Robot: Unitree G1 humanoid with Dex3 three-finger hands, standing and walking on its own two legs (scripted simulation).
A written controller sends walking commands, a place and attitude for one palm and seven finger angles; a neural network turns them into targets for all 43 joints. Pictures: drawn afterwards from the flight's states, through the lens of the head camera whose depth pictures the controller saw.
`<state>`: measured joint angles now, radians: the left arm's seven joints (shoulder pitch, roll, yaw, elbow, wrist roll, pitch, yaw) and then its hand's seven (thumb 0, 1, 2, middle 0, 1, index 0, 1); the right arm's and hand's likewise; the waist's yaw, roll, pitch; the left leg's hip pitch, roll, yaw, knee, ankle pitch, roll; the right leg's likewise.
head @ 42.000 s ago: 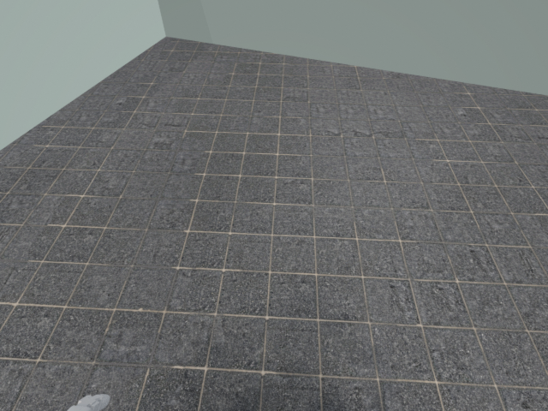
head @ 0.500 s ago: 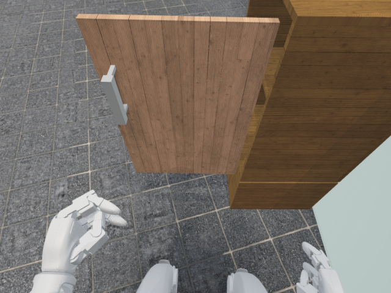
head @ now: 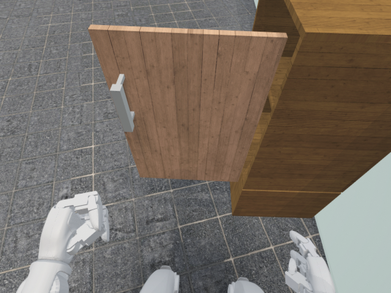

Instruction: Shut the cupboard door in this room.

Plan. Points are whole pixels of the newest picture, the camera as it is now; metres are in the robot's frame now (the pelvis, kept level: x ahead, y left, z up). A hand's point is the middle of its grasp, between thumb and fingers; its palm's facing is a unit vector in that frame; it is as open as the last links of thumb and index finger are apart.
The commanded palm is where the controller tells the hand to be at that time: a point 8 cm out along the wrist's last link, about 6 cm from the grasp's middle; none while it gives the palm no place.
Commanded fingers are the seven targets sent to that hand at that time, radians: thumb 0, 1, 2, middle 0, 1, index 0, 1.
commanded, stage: raise the hand and make a fist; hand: left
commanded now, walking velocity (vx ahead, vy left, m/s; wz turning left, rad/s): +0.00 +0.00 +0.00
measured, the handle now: (125, 104) +0.52 +0.22 +0.06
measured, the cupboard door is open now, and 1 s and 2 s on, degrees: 89 89 89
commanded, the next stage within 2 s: bring the fist close to the handle in 0.46 s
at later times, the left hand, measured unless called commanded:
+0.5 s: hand (105, 223) +0.23 +0.18 +0.06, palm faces +0.03 -1.00 -0.04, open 3.1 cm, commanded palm +0.20 +0.23 +0.07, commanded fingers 0.00 0.90 0.90 -1.30 -1.50 -1.30 -1.50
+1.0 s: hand (121, 178) +0.31 +0.17 +0.07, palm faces +0.02 -1.00 -0.03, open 3.1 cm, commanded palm +0.29 +0.23 +0.07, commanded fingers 0.00 0.90 0.90 -1.30 -1.50 -1.30 -1.50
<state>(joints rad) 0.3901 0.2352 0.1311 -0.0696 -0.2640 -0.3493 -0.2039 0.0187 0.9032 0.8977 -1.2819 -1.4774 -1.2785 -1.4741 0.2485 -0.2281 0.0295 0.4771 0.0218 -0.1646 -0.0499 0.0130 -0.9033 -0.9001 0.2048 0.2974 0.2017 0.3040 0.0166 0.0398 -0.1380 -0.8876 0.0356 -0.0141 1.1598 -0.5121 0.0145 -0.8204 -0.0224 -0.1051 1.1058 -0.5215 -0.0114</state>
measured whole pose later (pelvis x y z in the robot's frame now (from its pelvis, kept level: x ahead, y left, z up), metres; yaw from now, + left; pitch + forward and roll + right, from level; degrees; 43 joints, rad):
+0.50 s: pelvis +0.00 -0.01 +0.00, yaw +0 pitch +13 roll -2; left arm 0.38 0.23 0.14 -0.03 -0.28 -0.38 -0.21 0.02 0.90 0.90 -1.30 -1.50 -1.30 -1.50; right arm 0.25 -0.24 0.01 0.50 0.03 -0.16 -0.05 0.01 -0.90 -0.90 0.20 0.30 0.20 0.30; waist 0.01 0.04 -0.14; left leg -0.86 0.04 0.00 1.13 -0.50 0.01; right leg -0.81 -0.02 -0.10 1.09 -0.52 -0.02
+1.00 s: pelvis +0.00 -0.01 +0.01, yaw -1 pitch +13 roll -1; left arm 0.00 0.24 0.18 0.26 -0.24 -0.33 -0.18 0.02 0.90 0.90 -1.30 -1.50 -1.30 -1.50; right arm 0.26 -0.25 0.02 0.56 0.03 -0.14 -0.05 0.01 -0.90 -0.90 0.20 0.30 0.20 0.30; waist -0.02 0.04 -0.13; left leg -0.85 0.04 0.01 1.09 -0.47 0.00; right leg -0.80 -0.02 -0.08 1.06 -0.49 -0.02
